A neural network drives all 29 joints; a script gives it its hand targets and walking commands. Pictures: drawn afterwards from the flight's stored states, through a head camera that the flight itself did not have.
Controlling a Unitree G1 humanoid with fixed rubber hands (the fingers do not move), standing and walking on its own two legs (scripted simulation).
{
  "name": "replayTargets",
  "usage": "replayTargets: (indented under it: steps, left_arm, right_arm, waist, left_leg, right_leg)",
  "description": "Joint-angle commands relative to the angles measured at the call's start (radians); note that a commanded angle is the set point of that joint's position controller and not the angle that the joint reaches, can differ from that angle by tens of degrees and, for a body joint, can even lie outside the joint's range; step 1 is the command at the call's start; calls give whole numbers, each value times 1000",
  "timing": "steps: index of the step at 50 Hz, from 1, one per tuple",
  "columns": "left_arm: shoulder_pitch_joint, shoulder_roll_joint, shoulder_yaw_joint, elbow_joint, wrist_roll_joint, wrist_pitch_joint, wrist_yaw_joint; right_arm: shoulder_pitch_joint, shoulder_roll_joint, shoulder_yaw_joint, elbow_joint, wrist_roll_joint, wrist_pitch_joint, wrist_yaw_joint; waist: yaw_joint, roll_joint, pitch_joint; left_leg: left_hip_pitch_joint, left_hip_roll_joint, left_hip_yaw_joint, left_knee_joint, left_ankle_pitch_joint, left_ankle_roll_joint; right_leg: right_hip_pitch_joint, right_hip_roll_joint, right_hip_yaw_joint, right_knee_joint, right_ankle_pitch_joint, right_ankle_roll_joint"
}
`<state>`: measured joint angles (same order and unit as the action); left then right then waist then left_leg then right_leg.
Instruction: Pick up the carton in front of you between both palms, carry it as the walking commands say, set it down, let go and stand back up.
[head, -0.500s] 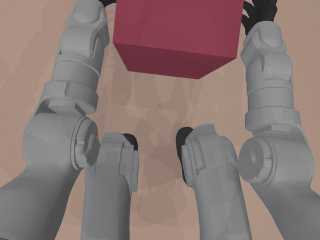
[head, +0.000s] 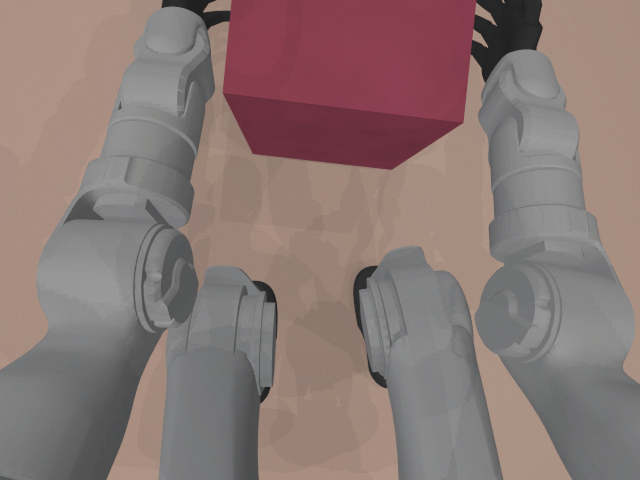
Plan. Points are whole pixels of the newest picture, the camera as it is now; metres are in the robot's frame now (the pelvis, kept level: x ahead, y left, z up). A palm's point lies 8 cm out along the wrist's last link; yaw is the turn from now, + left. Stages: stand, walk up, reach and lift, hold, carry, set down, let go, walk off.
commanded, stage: set down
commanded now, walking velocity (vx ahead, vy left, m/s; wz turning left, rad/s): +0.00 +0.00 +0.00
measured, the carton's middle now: (339, 57) +0.54 -0.05 -0.24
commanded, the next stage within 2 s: let go in 1.88 s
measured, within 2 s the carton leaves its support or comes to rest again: rests again in 0.66 s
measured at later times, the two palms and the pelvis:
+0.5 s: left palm (183, 10) +0.56 +0.10 -0.15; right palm (509, 49) +0.51 -0.21 -0.14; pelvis +0.00 +0.00 +0.00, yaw -1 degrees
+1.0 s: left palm out of the picture +0.58 +0.12 -0.14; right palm (550, 53) +0.51 -0.25 -0.14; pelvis +0.00 +0.00 -0.01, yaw -2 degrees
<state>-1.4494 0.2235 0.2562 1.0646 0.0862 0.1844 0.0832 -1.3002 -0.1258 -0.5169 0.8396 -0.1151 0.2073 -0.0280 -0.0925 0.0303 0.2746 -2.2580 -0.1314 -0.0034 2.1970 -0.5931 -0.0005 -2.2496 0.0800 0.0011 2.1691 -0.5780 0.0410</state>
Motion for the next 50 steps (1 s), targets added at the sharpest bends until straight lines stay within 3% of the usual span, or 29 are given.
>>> replayTargets:
  steps: [1,12,22,25,27,28,31,33,36,38,43,50]
  left_arm:
    - [-375,-740,-187,37,-21,16,-225]
    - [-299,-623,-119,93,45,26,-221]
    - [-266,-485,-97,125,55,19,-204]
    - [-223,-316,-85,113,54,-5,-165]
    - [-175,-61,-70,84,43,-39,-107]
    - [-146,134,-46,64,25,-65,-62]
    - [-283,273,-116,19,-90,-113,3]
    - [-326,253,-203,-2,-185,-132,6]
    - [-354,222,-269,-83,-268,-151,0]
    - [-318,228,-278,-103,-299,-150,0]
    - [-241,304,-244,-128,-301,-119,11]
    - [-202,297,-159,-181,-217,-44,23]
  right_arm:
    - [-471,677,301,90,13,25,237]
    - [-396,555,187,168,-51,29,237]
    - [-349,420,122,217,-74,14,212]
    - [-284,258,87,224,-77,-17,166]
    - [-199,9,52,237,-74,-62,97]
    - [-160,-189,21,218,-48,-95,47]
    - [-290,-314,107,174,116,-170,-33]
    - [-311,-313,168,181,201,-198,-47]
    - [-289,-321,229,174,259,-217,-50]
    - [-276,-334,272,152,297,-219,-52]
    - [-225,-329,314,61,352,-189,-81]
    - [-172,-297,287,-81,319,-100,-109]
  waist:
    - [-26,46,-780]
    - [-9,43,-668]
    - [-5,39,-633]
    - [-13,34,-653]
    - [-22,26,-687]
    - [-24,22,-720]
    - [-15,30,-873]
    - [-47,43,-933]
    - [-88,83,-1042]
    - [-87,98,-1128]
    - [-49,64,-1319]
    - [-27,33,-1361]
  left_leg:
    - [354,-21,8,-193,138,26]
    - [351,-10,-16,-201,115,27]
    - [365,6,-27,-201,89,21]
    - [395,17,-22,-194,107,5]
    - [430,31,-15,-192,126,-8]
    - [448,41,-11,-189,145,-14]
    - [464,61,-29,-146,251,-22]
    - [484,68,-48,-115,325,-23]
    - [573,77,-61,-82,422,-19]
    - [621,82,-53,-76,447,-22]
    - [610,79,-3,-108,379,-15]
    - [594,57,40,-234,193,15]
  right_leg:
    - [351,31,-38,-166,167,-29]
    - [289,24,-22,-160,129,-39]
    - [294,16,-19,-147,114,-36]
    - [322,7,-30,-142,137,-19]
    - [361,-6,-40,-141,167,-5]
    - [388,-17,-46,-140,196,2]
    - [447,-36,-36,-106,328,-1]
    - [473,-50,-19,-85,407,-3]
    - [484,-55,-15,-71,480,-11]
    - [527,-56,-15,-70,518,-18]
    - [768,-49,-5,-95,561,-15]
    - [825,-26,-32,-231,392,-8]
